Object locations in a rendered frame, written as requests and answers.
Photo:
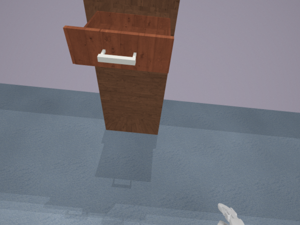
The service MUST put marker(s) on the handle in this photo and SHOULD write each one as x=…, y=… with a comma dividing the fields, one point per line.
x=102, y=57

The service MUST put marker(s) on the drawer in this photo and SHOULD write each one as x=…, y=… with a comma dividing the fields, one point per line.
x=122, y=35

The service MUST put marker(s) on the robot right hand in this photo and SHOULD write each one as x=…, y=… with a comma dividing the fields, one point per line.
x=230, y=215

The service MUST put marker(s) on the cabinet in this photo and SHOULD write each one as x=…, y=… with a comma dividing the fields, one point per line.
x=132, y=100

